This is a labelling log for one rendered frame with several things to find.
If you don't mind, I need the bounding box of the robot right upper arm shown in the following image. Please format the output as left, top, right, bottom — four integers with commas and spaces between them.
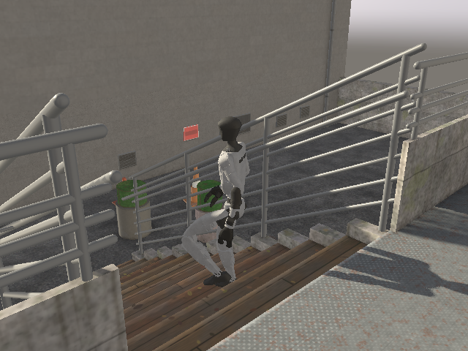
238, 142, 250, 176

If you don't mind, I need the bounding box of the robot left hand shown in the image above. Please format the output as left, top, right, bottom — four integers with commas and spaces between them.
218, 226, 233, 248

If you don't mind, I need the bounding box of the robot left foot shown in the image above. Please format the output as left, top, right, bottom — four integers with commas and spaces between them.
203, 271, 232, 285

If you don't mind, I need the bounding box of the robot right hand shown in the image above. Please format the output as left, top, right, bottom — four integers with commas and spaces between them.
204, 185, 224, 207

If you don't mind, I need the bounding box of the right robot shin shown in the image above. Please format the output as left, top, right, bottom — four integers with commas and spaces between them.
216, 241, 236, 282

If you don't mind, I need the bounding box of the robot left forearm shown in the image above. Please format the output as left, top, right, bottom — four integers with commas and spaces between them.
225, 187, 242, 229

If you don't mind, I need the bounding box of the robot left upper arm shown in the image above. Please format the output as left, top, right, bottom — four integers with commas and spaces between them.
218, 153, 244, 195

